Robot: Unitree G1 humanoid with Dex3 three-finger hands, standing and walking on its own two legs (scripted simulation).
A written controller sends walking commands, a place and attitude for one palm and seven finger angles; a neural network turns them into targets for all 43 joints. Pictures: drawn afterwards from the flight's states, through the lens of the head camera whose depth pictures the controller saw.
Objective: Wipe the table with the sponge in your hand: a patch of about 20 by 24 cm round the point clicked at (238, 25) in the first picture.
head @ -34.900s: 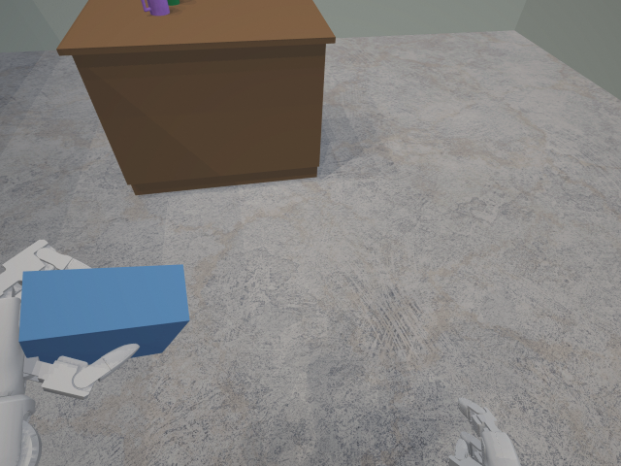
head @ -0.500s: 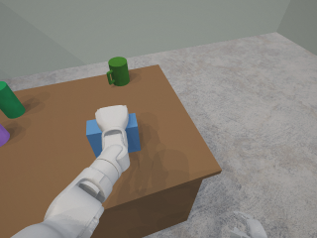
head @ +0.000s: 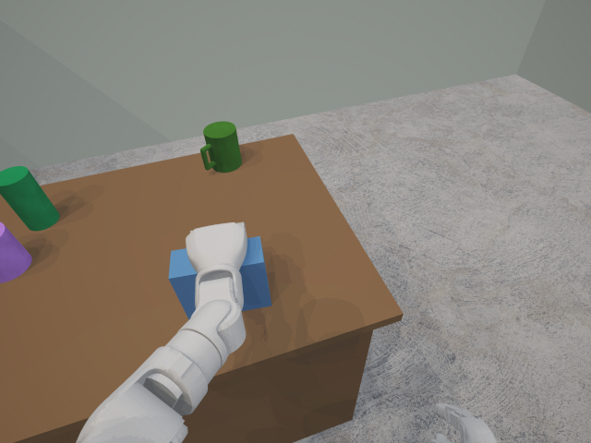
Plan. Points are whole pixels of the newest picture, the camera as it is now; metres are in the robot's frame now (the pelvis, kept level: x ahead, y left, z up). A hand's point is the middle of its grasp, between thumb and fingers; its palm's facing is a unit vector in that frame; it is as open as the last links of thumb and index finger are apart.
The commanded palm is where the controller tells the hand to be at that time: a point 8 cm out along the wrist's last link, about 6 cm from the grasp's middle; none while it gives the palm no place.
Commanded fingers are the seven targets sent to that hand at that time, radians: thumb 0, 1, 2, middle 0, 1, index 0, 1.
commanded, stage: wipe back along the third lane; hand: left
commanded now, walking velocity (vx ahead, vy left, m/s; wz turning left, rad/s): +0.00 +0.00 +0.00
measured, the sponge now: (226, 287) +0.36 +0.16 -0.01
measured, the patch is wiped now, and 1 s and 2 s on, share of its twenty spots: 1.00 1.00 1.00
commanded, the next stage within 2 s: slide back across to the middle lane in 0.40 s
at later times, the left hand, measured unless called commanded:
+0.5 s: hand (231, 291) +0.33 +0.13 +0.03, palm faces -0.01 -0.04 -1.00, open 9.5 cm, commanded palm +0.28 +0.12 +0.06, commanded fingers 0.00 0.10 1.30 -1.20 -1.60 -1.20 -1.60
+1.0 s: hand (199, 301) +0.30 +0.17 +0.04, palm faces -0.01 -0.10 -0.99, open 9.5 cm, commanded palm +0.26 +0.18 +0.08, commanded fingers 0.00 0.10 1.30 -1.20 -1.60 -1.20 -1.60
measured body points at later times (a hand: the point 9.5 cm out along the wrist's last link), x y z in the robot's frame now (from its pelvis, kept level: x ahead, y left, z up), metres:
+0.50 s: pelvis +0.00 -0.01 +0.00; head -0.03 -0.04 +0.45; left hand +0.32 +0.13 +0.09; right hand +0.22 -0.22 -0.09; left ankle +0.00 +0.12 -0.73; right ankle -0.02 -0.10 -0.73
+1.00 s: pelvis +0.00 -0.01 +0.00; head -0.03 -0.05 +0.45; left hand +0.30 +0.17 +0.09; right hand +0.22 -0.24 -0.09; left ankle +0.00 +0.12 -0.73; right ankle -0.02 -0.10 -0.73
